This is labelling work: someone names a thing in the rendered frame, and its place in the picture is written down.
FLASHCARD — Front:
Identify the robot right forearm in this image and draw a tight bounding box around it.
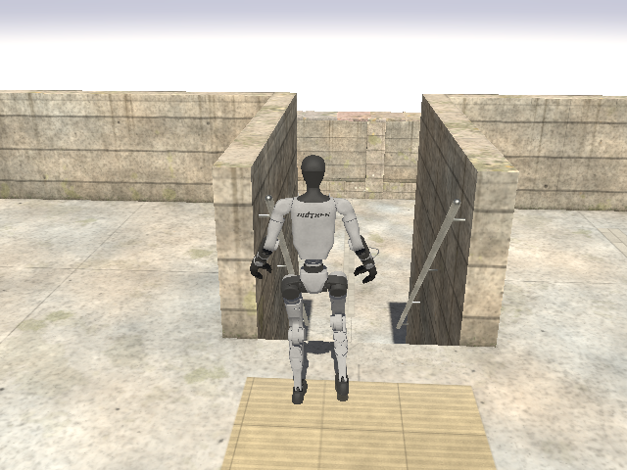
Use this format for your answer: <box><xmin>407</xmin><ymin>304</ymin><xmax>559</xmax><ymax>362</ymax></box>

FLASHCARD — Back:
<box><xmin>355</xmin><ymin>235</ymin><xmax>375</xmax><ymax>269</ymax></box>

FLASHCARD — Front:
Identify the left robot upper arm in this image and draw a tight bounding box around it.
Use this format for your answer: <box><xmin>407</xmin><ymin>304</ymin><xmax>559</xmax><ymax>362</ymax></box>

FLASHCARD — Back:
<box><xmin>264</xmin><ymin>198</ymin><xmax>293</xmax><ymax>252</ymax></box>

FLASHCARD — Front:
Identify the robot right hand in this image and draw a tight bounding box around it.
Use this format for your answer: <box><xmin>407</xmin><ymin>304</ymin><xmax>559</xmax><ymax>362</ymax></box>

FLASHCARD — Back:
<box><xmin>354</xmin><ymin>265</ymin><xmax>377</xmax><ymax>284</ymax></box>

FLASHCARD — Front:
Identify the robot left forearm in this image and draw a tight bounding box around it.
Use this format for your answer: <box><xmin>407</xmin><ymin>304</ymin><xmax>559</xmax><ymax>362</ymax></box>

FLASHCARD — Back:
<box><xmin>254</xmin><ymin>236</ymin><xmax>272</xmax><ymax>266</ymax></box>

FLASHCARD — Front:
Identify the robot thigh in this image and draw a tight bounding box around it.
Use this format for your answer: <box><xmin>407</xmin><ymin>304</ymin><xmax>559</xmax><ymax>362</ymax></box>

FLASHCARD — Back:
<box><xmin>281</xmin><ymin>274</ymin><xmax>306</xmax><ymax>345</ymax></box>
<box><xmin>327</xmin><ymin>271</ymin><xmax>348</xmax><ymax>331</ymax></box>

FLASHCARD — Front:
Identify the robot left hand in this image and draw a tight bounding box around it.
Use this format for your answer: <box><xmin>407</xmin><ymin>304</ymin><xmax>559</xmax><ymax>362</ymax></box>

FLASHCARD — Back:
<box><xmin>250</xmin><ymin>259</ymin><xmax>272</xmax><ymax>279</ymax></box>

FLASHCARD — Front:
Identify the robot left thigh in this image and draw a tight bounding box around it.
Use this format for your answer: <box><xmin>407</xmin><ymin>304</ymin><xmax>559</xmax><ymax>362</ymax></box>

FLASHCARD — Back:
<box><xmin>281</xmin><ymin>274</ymin><xmax>306</xmax><ymax>345</ymax></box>

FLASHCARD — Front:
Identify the robot right thigh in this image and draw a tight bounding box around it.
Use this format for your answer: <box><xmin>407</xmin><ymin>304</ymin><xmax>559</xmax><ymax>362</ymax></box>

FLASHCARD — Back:
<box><xmin>327</xmin><ymin>271</ymin><xmax>348</xmax><ymax>331</ymax></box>

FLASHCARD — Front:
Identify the right robot upper arm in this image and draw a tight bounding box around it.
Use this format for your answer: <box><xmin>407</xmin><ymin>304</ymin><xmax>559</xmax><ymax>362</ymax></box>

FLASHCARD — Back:
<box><xmin>334</xmin><ymin>198</ymin><xmax>364</xmax><ymax>252</ymax></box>

